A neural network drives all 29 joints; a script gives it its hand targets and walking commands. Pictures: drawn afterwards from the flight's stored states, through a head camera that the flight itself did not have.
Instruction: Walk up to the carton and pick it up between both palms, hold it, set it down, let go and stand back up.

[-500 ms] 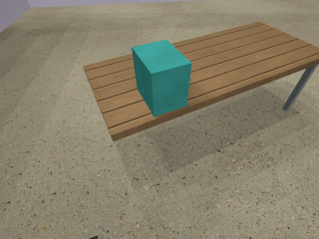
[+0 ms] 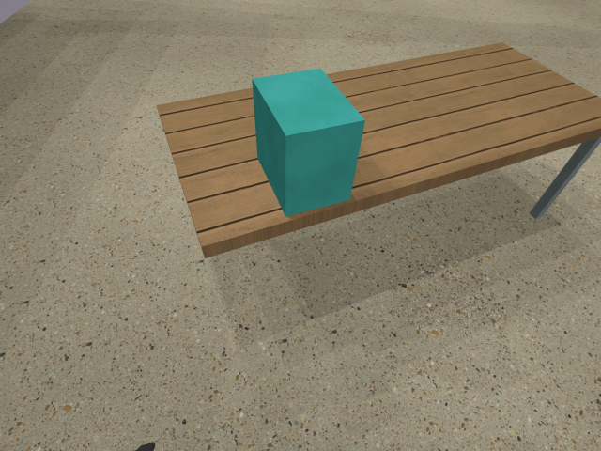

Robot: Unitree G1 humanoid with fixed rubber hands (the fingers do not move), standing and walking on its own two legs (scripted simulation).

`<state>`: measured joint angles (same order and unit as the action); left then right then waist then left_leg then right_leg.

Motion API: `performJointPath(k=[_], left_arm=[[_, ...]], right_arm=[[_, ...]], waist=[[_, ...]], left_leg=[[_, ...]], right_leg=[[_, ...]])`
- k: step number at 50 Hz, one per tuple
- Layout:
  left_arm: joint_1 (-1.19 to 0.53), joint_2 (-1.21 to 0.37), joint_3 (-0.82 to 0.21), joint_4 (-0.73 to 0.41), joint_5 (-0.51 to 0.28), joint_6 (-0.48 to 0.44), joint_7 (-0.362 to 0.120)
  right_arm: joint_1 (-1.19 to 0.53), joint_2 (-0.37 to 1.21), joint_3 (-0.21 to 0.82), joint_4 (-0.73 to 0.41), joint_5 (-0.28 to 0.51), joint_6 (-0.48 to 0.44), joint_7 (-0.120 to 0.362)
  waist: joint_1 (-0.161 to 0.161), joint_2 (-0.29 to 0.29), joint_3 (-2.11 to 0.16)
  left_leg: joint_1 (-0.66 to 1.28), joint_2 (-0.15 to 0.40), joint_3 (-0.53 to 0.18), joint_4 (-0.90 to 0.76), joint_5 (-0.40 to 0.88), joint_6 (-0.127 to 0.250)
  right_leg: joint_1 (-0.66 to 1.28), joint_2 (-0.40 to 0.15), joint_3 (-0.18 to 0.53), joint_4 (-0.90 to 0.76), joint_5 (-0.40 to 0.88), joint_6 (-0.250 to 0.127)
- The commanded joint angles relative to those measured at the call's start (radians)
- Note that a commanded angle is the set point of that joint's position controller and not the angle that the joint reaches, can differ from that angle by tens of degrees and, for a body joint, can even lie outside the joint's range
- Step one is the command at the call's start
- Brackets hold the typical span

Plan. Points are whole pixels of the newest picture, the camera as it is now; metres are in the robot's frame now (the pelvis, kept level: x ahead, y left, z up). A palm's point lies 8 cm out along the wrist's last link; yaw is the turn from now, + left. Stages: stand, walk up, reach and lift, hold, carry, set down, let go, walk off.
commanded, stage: walk up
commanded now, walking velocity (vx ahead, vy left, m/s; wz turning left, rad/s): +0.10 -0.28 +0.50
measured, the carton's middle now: (303, 142) +0.86 +0.01 -0.11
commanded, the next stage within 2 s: none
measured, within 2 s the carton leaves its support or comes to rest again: neither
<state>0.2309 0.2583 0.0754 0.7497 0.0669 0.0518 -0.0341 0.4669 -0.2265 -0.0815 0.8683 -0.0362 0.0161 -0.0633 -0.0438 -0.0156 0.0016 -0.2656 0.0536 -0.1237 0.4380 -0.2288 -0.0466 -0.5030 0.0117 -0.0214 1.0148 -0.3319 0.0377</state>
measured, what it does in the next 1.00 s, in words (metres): walks ahead: right foot, then left foot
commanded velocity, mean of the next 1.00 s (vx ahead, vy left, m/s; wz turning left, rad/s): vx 0.28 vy -0.18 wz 0.21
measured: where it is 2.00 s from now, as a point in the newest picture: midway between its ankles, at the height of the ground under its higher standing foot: (336, 405)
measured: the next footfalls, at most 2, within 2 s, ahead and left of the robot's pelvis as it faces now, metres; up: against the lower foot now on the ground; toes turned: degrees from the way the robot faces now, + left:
right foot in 0.18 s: +0.09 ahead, -0.22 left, +0.00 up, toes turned +5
left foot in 0.80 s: +0.36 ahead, -0.01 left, +0.00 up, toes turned +23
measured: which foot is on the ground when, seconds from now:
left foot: down 0.00-0.18, up 0.20-0.78, down 0.80-1.00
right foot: up 0.00-0.16, down 0.18-0.82, up 0.84-1.00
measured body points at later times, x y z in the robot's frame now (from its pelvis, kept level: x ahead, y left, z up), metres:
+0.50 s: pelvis +0.10 -0.15 +0.00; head +0.11 -0.16 +0.45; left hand +0.02 +0.08 -0.14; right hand +0.30 -0.36 -0.12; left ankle +0.08 -0.03 -0.66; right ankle +0.05 -0.23 -0.74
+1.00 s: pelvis +0.32 -0.10 +0.00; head +0.34 -0.07 +0.45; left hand +0.25 +0.14 -0.16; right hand +0.40 -0.34 -0.13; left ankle +0.32 -0.02 -0.74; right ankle +0.31 -0.25 -0.65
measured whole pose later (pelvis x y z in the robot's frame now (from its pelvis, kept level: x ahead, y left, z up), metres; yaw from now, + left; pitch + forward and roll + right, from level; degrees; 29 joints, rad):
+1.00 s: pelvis +0.32 -0.10 +0.00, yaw +14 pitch -1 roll -2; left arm 0.35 0.20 0.06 1.02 0.03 -0.02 0.01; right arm 0.29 -0.20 -0.05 0.99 -0.01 -0.07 -0.02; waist -0.03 -0.02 0.08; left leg -0.21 0.03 0.15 0.41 -0.20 0.07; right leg -0.44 -0.07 -0.04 1.13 -0.32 0.01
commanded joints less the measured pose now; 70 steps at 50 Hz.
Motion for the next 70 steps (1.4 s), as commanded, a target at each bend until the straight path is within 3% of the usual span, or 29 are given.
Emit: performJointPath(k=[1, 5, 7, 9, 10, 11, 12, 14, 15, 16, 18, 23, 34, 38, 39, 40, 41, 42, 43, 46, 49, 51, 57, 59, 60, 62, 63, 65, 70], left_arm=[[-0.067, -0.003, -0.011, -0.117, -0.020, -0.009, -0.022], [-0.063, 0.012, -0.015, -0.137, -0.046, -0.001, -0.014], [0.061, 0.018, -0.005, -0.087, -0.042, 0.000, 0.006], [0.185, 0.105, 0.021, -0.031, -0.023, -0.020, 0.014], [0.205, 0.162, 0.007, -0.062, -0.030, -0.036, 0.003], [0.174, 0.238, 0.035, -0.052, -0.002, -0.032, 0.003], [0.145, 0.189, 0.019, -0.062, -0.016, -0.032, -0.010], [0.084, 0.064, -0.030, -0.043, -0.034, -0.039, 0.004], [0.067, 0.055, -0.033, -0.028, -0.035, -0.040, 0.021], [0.180, 0.084, -0.020, 0.003, -0.022, -0.083, 0.010], [0.101, 0.075, -0.019, -0.010, -0.043, -0.111, 0.008], [0.315, 0.009, -0.029, 0.120, -0.049, -0.146, 0.036], [0.448, -0.016, -0.045, 0.278, -0.034, -0.132, 0.042], [0.438, 0.022, -0.041, 0.337, -0.058, -0.128, 0.055], [0.407, 0.045, -0.036, 0.339, -0.082, -0.130, 0.059], [0.425, 0.010, -0.045, 0.317, -0.110, -0.127, 0.066], [0.573, -0.066, -0.059, 0.318, -0.118, -0.106, 0.069], [0.499, 0.019, -0.026, 0.330, -0.091, -0.092, 0.067], [0.304, 0.099, 0.002, 0.275, -0.040, -0.094, 0.047], [0.291, -0.082, -0.020, 0.279, -0.025, -0.084, 0.036], [0.311, -0.129, -0.022, 0.293, -0.027, -0.057, 0.035], [0.263, -0.116, -0.025, 0.236, -0.057, -0.062, 0.033], [0.154, -0.059, -0.038, 0.233, -0.048, -0.056, 0.057], [0.176, -0.024, -0.032, 0.240, -0.037, -0.070, 0.061], [0.208, 0.012, -0.025, 0.262, -0.030, -0.084, 0.064], [0.157, 0.079, -0.031, 0.236, -0.034, -0.107, 0.069], [0.099, 0.072, -0.036, 0.235, -0.055, -0.097, 0.074], [0.046, -0.014, -0.051, 0.228, -0.049, -0.076, 0.067], [0.036, -0.002, -0.051, 0.252, -0.060, -0.079, 0.075]], right_arm=[[-0.016, -0.183, -0.064, -0.057, -0.005, -0.026, 0.004], [-0.068, -0.255, -0.090, -0.089, -0.009, -0.009, -0.001], [-0.087, -0.243, -0.083, -0.100, 0.003, -0.007, -0.008], [-0.008, -0.145, -0.049, -0.085, -0.017, -0.018, -0.012], [0.059, -0.042, -0.021, -0.081, -0.052, -0.006, -0.019], [0.029, -0.062, -0.023, -0.122, -0.015, 0.006, -0.037], [-0.085, -0.113, -0.027, -0.129, -0.004, 0.012, -0.043], [-0.108, -0.149, -0.048, -0.084, -0.002, 0.007, -0.012], [-0.069, -0.144, -0.046, -0.066, -0.006, 0.010, 0.005], [-0.057, -0.110, -0.037, -0.073, 0.002, -0.006, 0.058], [-0.177, -0.082, -0.026, -0.112, 0.017, -0.015, 0.088], [-0.324, -0.051, -0.010, -0.115, -0.014, -0.040, 0.115], [-0.574, 0.022, 0.045, -0.144, 0.024, -0.055, 0.095], [-0.330, -0.009, 0.033, -0.053, 0.014, -0.075, 0.055], [-0.183, -0.044, 0.019, -0.016, -0.004, -0.090, 0.044], [-0.014, -0.127, -0.005, 0.011, -0.035, -0.098, 0.031], [0.029, -0.226, -0.025, 0.036, -0.004, -0.086, 0.029], [0.031, -0.224, -0.046, 0.059, 0.056, -0.063, 0.025], [-0.031, -0.178, -0.026, 0.044, 0.055, -0.059, 0.029], [-0.222, -0.028, 0.024, 0.055, 0.030, -0.090, 0.041], [-0.126, 0.015, 0.045, 0.109, 0.027, -0.112, 0.054], [-0.255, -0.034, 0.047, 0.108, 0.033, -0.109, 0.024], [-0.120, -0.059, 0.055, 0.165, 0.016, -0.080, 0.040], [-0.177, -0.073, 0.049, 0.160, 0.028, -0.071, 0.037], [-0.181, -0.060, 0.048, 0.162, 0.030, -0.065, 0.034], [0.074, 0.060, 0.072, 0.213, 0.025, -0.030, 0.031], [0.141, 0.084, 0.075, 0.254, 0.042, 0.002, 0.026], [-0.013, -0.038, 0.045, 0.222, 0.017, 0.038, 0.027], [-0.022, 0.041, 0.055, 0.259, 0.009, 0.036, 0.033]], waist=[[0.014, 0.245, -0.004], [0.015, 0.329, -0.012], [0.062, 0.275, -0.034], [0.097, -0.020, -0.126], [0.089, -0.222, -0.141], [0.120, -0.499, -0.169], [0.146, -0.462, -0.043], [0.070, -0.120, 0.021], [0.032, -0.058, -0.020], [0.038, -0.119, -0.121], [0.038, -0.197, 0.038], [0.083, -0.017, 0.104], [0.123, -0.117, 0.130], [-0.001, -0.135, -0.001], [-0.087, -0.112, -0.087], [-0.143, 0.005, -0.221], [-0.074, 0.147, -0.334], [-0.094, 0.101, -0.369], [-0.108, 0.019, -0.192], [0.049, 0.045, 0.069], [0.073, 0.101, 0.063], [0.162, 0.266, 0.059], [0.082, 0.199, -0.045], [0.127, 0.148, -0.032], [0.138, 0.071, -0.030], [0.004, -0.253, -0.033], [0.015, -0.338, -0.031], [0.037, -0.257, 0.087], [0.007, -0.106, -0.003]], left_leg=[[0.056, 0.166, -0.205, -0.152, 0.048, 0.143], [-0.065, 0.168, -0.192, -0.139, 0.049, 0.107], [-0.160, 0.137, -0.172, -0.066, 0.036, 0.062], [-0.302, -0.020, -0.027, 0.235, -0.251, 0.029], [-0.369, -0.119, 0.025, 0.478, -0.512, 0.017], [-0.471, -0.074, 0.115, 0.657, -0.494, 0.015], [-0.447, -0.049, 0.094, 0.755, -0.469, 0.045], [-0.397, -0.068, 0.037, 0.752, -0.323, 0.056], [-0.359, -0.077, 0.063, 0.780, -0.272, 0.060], [-0.387, 0.002, 0.046, 0.781, -0.135, 0.081], [-0.497, 0.001, 0.044, 0.721, -0.012, 0.071], [-0.627, 0.011, 0.086, 0.640, 0.058, 0.075], [-0.329, -0.039, 0.308, 0.254, 0.070, 0.061], [0.015, -0.115, 0.332, 0.101, 0.170, 0.127], [0.259, -0.047, 0.280, 0.052, 0.321, 0.158], [0.621, 0.251, -0.024, 0.084, 0.492, 0.222], [0.772, 0.579, -0.415, 0.065, 0.650, 0.367], [0.591, 0.550, -0.491, -0.045, 0.322, 0.428], [0.368, 0.447, -0.420, -0.168, 0.236, 0.360], [0.086, 0.269, -0.009, -0.205, 0.414, 0.202], [0.025, 0.221, 0.077, -0.189, 0.600, 0.193], [0.001, 0.065, 0.316, -0.151, 0.974, 0.196], [0.040, 0.136, 0.251, -0.087, 0.604, 0.222], [-0.024, 0.154, 0.199, -0.042, 0.321, 0.192], [-0.019, 0.117, 0.192, 0.020, 0.152, 0.153], [-0.050, -0.022, 0.203, 0.233, -0.350, 0.084], [-0.001, -0.034, 0.186, 0.267, -0.375, 0.084], [-0.020, -0.053, 0.150, 0.333, -0.313, 0.085], [-0.010, -0.058, 0.127, 0.367, -0.189, 0.062]], right_leg=[[-0.073, -0.029, 0.043, -0.082, 0.009, 0.017], [0.156, -0.036, 0.032, -0.375, -0.030, 0.021], [0.389, -0.025, -0.025, -0.598, 0.171, -0.004], [0.642, -0.120, 0.019, -0.671, 0.063, -0.018], [0.617, -0.328, 0.211, -0.659, 0.068, -0.052], [0.502, -0.442, 0.359, -0.749, -0.002, -0.207], [0.339, -0.390, 0.372, -0.869, -0.065, -0.228], [0.335, -0.250, 0.110, -0.703, 0.377, -0.150], [0.380, -0.226, 0.044, -0.650, 0.591, -0.139], [0.423, -0.252, 0.196, -0.753, -0.270, -0.090], [0.367, -0.309, 0.354, -0.910, -0.428, -0.106], [0.555, -0.314, 0.268, -0.924, -0.074, -0.133], [0.506, -0.182, -0.053, -0.774, 0.838, -0.122], [0.516, -0.169, -0.086, -0.458, 1.110, -0.113], [0.390, -0.144, -0.121, -0.299, 0.942, -0.090], [0.089, -0.096, -0.121, -0.022, 0.396, -0.063], [-0.086, -0.026, -0.054, 0.254, -0.361, -0.054], [-0.042, -0.051, 0.018, 0.389, -0.202, -0.046], [-0.013, -0.067, 0.042, 0.321, -0.152, -0.045], [0.025, -0.133, 0.034, 0.169, 0.039, -0.031], [0.104, -0.101, -0.008, 0.074, 0.066, -0.013], [0.124, 0.005, -0.065, -0.099, 0.112, -0.027], [0.250, -0.034, -0.030, -0.326, 0.237, -0.053], [0.356, -0.062, 0.012, -0.478, 0.298, -0.073], [0.393, -0.086, 0.041, -0.579, 0.347, -0.071], [0.415, -0.349, 0.297, -0.651, 0.758, -0.088], [0.297, -0.367, 0.321, -0.709, 0.525, -0.205], [0.134, -0.269, 0.354, -0.861, 0.023, -0.176], [0.228, -0.201, 0.210, -0.830, 0.050, -0.146]])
